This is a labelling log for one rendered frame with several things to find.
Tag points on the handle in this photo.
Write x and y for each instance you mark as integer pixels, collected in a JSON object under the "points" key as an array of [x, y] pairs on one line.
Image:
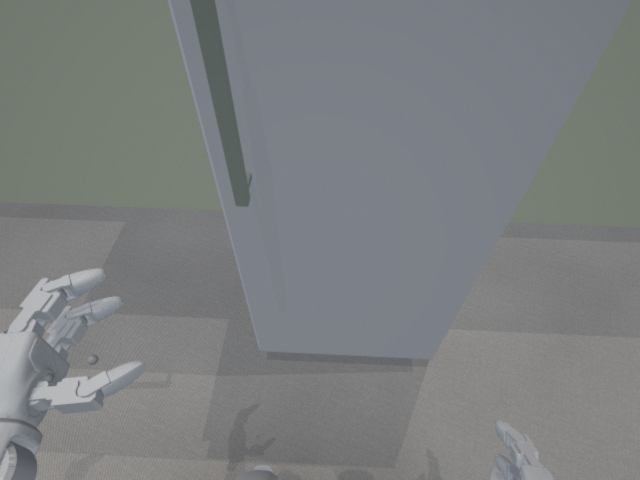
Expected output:
{"points": [[209, 35]]}

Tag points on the left robot forearm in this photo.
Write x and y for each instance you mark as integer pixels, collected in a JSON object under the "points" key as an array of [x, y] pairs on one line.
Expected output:
{"points": [[19, 442]]}

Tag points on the robot left hand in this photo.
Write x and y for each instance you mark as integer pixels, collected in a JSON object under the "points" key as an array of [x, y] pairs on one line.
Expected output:
{"points": [[25, 357]]}

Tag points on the left robot shin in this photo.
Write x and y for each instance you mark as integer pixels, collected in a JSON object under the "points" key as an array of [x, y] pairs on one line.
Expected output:
{"points": [[263, 468]]}

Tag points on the robot right hand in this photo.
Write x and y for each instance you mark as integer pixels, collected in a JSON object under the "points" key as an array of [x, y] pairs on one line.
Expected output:
{"points": [[524, 455]]}

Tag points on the fridge door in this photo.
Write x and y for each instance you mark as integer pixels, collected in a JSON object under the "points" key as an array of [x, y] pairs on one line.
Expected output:
{"points": [[390, 143]]}

